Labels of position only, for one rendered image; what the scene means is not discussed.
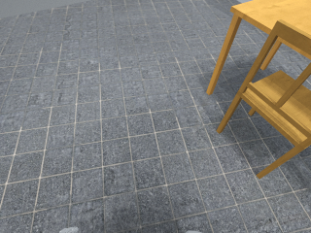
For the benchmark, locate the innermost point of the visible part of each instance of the chair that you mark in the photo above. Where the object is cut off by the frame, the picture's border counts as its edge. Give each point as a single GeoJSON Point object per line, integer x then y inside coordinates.
{"type": "Point", "coordinates": [281, 100]}

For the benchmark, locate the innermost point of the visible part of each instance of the table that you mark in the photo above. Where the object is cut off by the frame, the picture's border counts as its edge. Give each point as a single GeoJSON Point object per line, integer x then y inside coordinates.
{"type": "Point", "coordinates": [263, 14]}

